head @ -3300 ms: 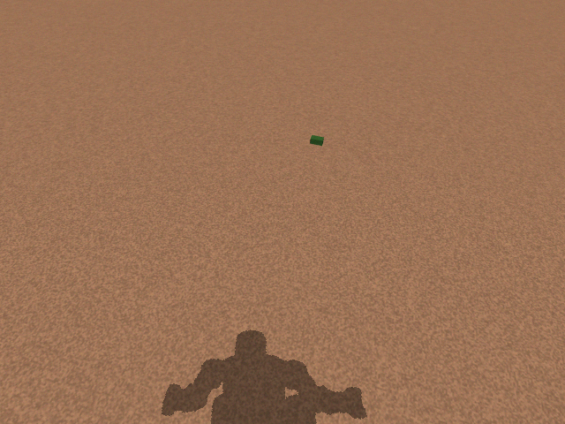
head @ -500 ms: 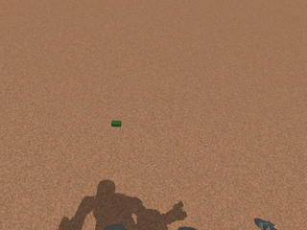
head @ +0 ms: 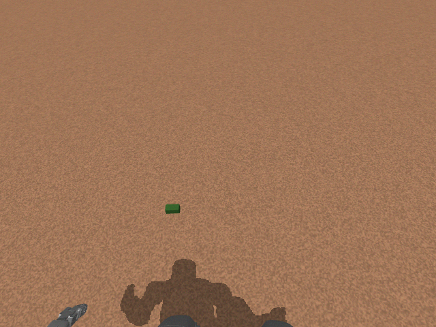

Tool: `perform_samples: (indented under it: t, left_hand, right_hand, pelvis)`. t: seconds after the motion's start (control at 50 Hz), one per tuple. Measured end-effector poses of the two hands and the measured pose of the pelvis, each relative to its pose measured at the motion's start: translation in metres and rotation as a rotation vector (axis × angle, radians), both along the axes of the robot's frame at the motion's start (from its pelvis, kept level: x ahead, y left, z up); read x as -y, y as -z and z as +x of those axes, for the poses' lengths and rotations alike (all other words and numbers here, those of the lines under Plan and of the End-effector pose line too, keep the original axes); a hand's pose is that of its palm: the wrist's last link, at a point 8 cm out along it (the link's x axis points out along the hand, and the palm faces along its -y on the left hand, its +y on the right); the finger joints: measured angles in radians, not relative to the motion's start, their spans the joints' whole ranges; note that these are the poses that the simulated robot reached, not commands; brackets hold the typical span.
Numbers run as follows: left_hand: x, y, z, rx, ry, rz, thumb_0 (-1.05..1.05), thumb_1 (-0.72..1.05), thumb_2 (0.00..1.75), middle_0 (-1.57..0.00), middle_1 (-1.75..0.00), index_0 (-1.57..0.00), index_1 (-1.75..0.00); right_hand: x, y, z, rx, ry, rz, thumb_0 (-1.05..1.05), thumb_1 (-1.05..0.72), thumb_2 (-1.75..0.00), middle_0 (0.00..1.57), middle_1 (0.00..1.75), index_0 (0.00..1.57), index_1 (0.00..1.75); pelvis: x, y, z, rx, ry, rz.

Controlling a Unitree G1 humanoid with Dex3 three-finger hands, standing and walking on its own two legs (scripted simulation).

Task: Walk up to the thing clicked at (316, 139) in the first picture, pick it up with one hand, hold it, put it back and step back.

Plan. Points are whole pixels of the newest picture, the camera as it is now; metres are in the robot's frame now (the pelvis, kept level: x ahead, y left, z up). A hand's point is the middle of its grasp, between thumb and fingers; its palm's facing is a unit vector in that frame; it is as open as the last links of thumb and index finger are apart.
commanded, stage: walk up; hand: left
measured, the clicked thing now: (172, 208) +0.76 +0.30 -0.75
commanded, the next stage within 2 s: none
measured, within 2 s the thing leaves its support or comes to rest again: neither
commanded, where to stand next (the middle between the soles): +0.36 +0.06 m, yaw +0 degrees
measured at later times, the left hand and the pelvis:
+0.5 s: hand (74, 296) +0.20 +0.34 -0.15, palm faces -0.06 -0.94 -0.35, open 7.4 cm; pelvis +0.16 +0.06 +0.00, yaw +0 degrees
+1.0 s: hand (96, 236) +0.34 +0.33 -0.15, palm faces -0.04 -0.91 -0.41, open 7.4 cm; pelvis +0.27 +0.06 -0.01, yaw -1 degrees
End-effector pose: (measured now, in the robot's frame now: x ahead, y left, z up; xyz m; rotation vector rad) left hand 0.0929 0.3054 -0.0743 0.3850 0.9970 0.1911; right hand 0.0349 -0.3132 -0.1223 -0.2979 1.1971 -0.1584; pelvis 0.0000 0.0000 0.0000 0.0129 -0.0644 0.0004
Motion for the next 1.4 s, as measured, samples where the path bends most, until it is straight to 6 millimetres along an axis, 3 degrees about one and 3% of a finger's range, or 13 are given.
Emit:
perform_samples:
  t: [0.16, 0.24, 0.32, 0.4, 0.54, 0.66, 0.76, 0.9, 1.02, 1.16, 1.4]
  left_hand:
    - [-0.021, 0.000, 0.001, -0.083, -0.050, 0.004, 0.01, 0.90, 0.90, -0.21, -0.30, -0.20, -0.30]
    - [-0.044, 0.012, 0.006, -0.131, -0.085, -0.005, 0.01, 0.90, 0.90, -0.21, -0.30, -0.20, -0.30]
    - [-0.071, 0.035, 0.024, -0.185, -0.098, -0.011, 0.01, 0.90, 0.90, -0.21, -0.30, -0.20, -0.30]
    - [-0.079, 0.043, 0.056, -0.226, -0.081, -0.024, 0.01, 0.90, 0.90, -0.20, -0.30, -0.20, -0.30]
    - [-0.074, 0.032, 0.126, -0.189, -0.021, -0.049, 0.01, 0.91, 0.90, -0.20, -0.30, -0.20, -0.30]
    - [-0.061, 0.022, 0.188, -0.137, 0.009, -0.013, 0.01, 0.90, 0.90, -0.20, -0.30, -0.20, -0.30]
    - [-0.049, 0.022, 0.225, -0.073, 0.001, 0.028, 0.01, 0.90, 0.90, -0.20, -0.30, -0.20, -0.30]
    - [-0.048, 0.013, 0.238, -0.091, -0.008, 0.028, 0.01, 0.90, 0.90, -0.21, -0.30, -0.20, -0.30]
    - [-0.069, 0.037, 0.247, -0.139, -0.045, 0.007, 0.01, 0.90, 0.90, -0.21, -0.30, -0.20, -0.30]
    - [-0.068, 0.051, 0.256, -0.188, -0.071, -0.058, 0.01, 0.90, 0.90, -0.20, -0.30, -0.20, -0.30]
    - [-0.064, 0.039, 0.266, -0.235, -0.106, -0.072, 0.01, 0.90, 0.90, -0.20, -0.30, -0.20, -0.30]
  right_hand:
    - [-0.006, -0.020, 0.078, 0.043, -0.055, -0.011, 0.01, -0.90, -0.90, 0.20, 0.30, 0.20, 0.30]
    - [-0.016, -0.028, 0.114, 0.050, -0.072, -0.043, 0.01, -0.90, -0.90, 0.20, 0.30, 0.20, 0.30]
    - [-0.031, -0.031, 0.148, 0.084, -0.072, -0.094, 0.01, -0.90, -0.90, 0.20, 0.30, 0.20, 0.30]
    - [-0.046, -0.039, 0.165, 0.111, -0.042, -0.103, 0.01, -0.90, -0.90, 0.20, 0.30, 0.20, 0.30]
    - [-0.057, -0.043, 0.175, 0.059, -0.005, -0.088, 0.01, -0.90, -0.90, 0.21, 0.30, 0.20, 0.30]
    - [-0.045, -0.021, 0.192, 0.001, 0.024, -0.056, 0.01, -0.90, -0.90, 0.21, 0.30, 0.20, 0.30]
    - [-0.037, 0.007, 0.225, -0.027, 0.026, -0.033, 0.01, -0.90, -0.90, 0.20, 0.30, 0.20, 0.30]
    - [-0.046, 0.004, 0.276, 0.000, -0.011, -0.019, 0.01, -0.90, -0.90, 0.20, 0.30, 0.20, 0.30]
    - [-0.057, 0.002, 0.296, 0.008, 0.003, -0.065, 0.01, -0.90, -0.90, 0.20, 0.30, 0.20, 0.30]
    - [-0.077, -0.011, 0.318, -0.005, -0.002, -0.062, 0.01, -0.90, -0.90, 0.20, 0.30, 0.20, 0.30]
    - [-0.092, -0.022, 0.378, 0.054, -0.028, -0.025, 0.01, -0.90, -0.90, 0.21, 0.30, 0.20, 0.30]
  pelvis:
    - [-0.010, -0.008, 0.048, -0.016, -0.009, -0.021]
    - [-0.025, -0.004, 0.077, -0.023, -0.014, -0.034]
    - [-0.046, 0.008, 0.109, -0.024, -0.018, -0.020]
    - [-0.057, 0.005, 0.133, -0.021, -0.009, -0.022]
    - [-0.061, -0.006, 0.173, -0.015, 0.005, -0.014]
    - [-0.051, -0.001, 0.210, -0.017, 0.007, -0.004]
    - [-0.038, 0.013, 0.235, -0.008, 0.006, -0.011]
    - [-0.044, 0.004, 0.256, -0.020, 0.007, -0.005]
    - [-0.060, 0.014, 0.271, -0.017, 0.012, -0.001]
    - [-0.069, 0.005, 0.285, -0.023, 0.007, -0.025]
    - [-0.069, -0.010, 0.301, -0.026, -0.001, -0.021]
